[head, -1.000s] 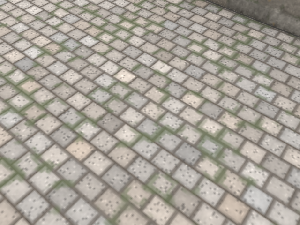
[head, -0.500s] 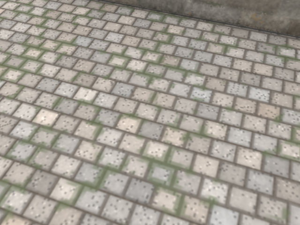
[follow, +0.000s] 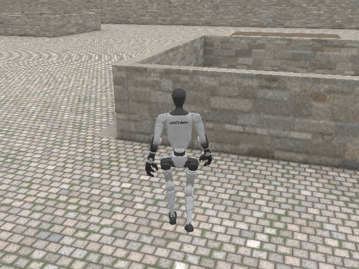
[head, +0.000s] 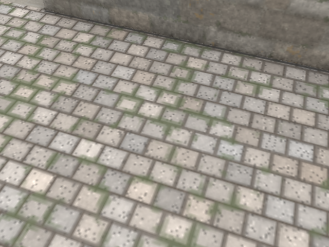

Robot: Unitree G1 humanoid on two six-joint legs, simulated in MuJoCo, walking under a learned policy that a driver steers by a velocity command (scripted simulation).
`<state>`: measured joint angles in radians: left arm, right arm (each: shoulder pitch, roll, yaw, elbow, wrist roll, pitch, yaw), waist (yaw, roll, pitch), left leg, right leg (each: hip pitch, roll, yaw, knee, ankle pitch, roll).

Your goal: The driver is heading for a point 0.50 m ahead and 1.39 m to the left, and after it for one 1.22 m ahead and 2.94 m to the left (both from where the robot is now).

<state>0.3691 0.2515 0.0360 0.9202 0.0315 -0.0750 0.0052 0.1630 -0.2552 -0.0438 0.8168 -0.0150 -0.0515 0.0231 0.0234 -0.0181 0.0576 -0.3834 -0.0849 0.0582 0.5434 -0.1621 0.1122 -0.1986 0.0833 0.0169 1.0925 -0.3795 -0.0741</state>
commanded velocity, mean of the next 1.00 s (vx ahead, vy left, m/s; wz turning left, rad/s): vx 0.43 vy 0.00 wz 0.53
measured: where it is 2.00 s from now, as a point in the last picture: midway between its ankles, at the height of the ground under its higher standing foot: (158, 232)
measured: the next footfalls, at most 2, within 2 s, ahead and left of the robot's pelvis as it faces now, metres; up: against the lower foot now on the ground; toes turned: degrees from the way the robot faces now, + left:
right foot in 0.44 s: +0.42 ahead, -0.09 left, +0.00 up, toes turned +17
left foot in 0.94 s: +0.55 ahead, +0.19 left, +0.00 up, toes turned +34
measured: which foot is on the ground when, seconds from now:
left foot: down 0.00-0.44, up 0.46-0.92, down 0.94-1.00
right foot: up 0.00-0.42, down 0.44-0.94, up 0.96-1.00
